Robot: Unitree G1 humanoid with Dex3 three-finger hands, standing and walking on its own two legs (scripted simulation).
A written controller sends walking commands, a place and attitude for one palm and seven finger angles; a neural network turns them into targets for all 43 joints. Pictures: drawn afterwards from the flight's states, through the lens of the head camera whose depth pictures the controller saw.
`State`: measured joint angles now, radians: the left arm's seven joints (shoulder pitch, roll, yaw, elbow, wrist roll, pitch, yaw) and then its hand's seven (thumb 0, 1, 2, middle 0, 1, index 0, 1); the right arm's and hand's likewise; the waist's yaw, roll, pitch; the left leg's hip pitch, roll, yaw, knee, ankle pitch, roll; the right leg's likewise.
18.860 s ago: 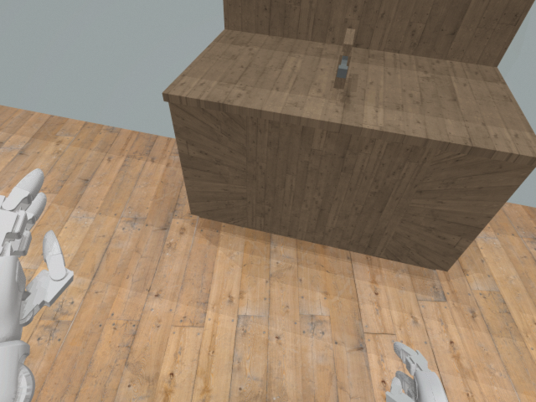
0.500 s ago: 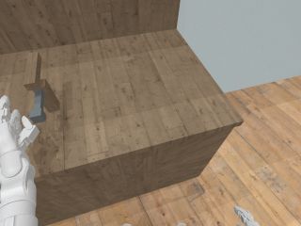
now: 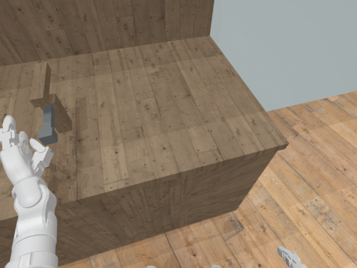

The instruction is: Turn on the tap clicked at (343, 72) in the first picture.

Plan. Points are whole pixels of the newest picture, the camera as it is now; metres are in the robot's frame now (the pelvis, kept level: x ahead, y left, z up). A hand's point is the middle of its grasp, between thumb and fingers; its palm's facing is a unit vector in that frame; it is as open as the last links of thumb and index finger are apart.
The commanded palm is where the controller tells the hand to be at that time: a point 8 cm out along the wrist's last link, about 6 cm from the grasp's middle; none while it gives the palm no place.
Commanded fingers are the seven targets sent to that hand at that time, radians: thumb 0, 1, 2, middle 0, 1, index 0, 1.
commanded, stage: push the lever round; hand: left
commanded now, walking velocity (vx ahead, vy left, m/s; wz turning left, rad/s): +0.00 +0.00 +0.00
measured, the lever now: (48, 136) +0.37 +0.32 +0.07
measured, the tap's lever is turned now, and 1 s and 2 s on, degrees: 2 32 64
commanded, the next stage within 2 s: none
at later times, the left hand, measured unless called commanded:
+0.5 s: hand (69, 145) +0.36 +0.27 +0.07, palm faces +0.70 -0.71 -0.05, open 7.5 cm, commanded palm +0.31 +0.28 +0.07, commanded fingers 0.00 0.90 0.90 -0.15 -0.15 -0.15 -0.15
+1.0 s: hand (84, 137) +0.38 +0.24 +0.07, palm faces +0.78 -0.62 -0.06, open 7.5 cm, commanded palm +0.33 +0.25 +0.07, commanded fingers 0.00 0.90 0.90 -0.15 -0.15 -0.15 -0.15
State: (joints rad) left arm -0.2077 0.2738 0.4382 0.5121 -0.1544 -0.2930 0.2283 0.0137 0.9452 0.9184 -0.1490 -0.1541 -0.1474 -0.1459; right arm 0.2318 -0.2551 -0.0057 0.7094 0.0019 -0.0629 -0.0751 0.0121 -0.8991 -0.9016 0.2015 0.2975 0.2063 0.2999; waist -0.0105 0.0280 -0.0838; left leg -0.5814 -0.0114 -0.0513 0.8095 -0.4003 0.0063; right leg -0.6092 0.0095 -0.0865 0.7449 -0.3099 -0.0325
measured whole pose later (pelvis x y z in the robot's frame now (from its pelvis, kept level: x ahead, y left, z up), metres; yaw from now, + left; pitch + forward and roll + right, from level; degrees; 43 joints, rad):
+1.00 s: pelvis +0.00 -0.01 +0.00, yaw +0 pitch +10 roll -1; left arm -0.38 0.11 0.31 0.61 0.03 -0.24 0.70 0.01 0.97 0.93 -0.15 -0.15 -0.15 -0.15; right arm 0.21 -0.23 -0.03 0.76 -0.04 -0.04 -0.04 0.01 -0.90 -0.90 0.20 0.30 0.21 0.30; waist -0.03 0.03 -0.10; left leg -0.58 -0.01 -0.06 0.80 -0.39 -0.01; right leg -0.61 0.01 -0.09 0.75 -0.31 -0.04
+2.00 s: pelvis +0.00 -0.01 -0.01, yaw -1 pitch +14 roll -1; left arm -0.68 0.12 0.48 0.93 0.14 -0.25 0.91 -0.01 0.92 0.92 -0.15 -0.15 -0.13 -0.15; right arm 0.27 -0.21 -0.05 0.79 -0.10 0.00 0.04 0.01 -0.90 -0.90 0.20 0.30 0.21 0.30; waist -0.09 0.02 -0.15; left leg -0.68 0.00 -0.05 0.84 -0.41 -0.01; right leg -0.72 0.02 -0.08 0.78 -0.32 -0.05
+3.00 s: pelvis +0.00 -0.02 +0.00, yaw +0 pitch +14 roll -1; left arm -0.75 0.18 0.50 0.98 0.13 -0.22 0.90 0.06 0.94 0.92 -0.14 -0.15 -0.13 -0.14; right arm 0.30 -0.22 -0.05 0.80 -0.10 -0.03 0.04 0.01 -0.90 -0.90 0.20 0.30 0.20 0.30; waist -0.12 0.02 -0.13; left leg -0.66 0.01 -0.06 0.81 -0.39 -0.02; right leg -0.70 0.03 -0.09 0.76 -0.30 -0.06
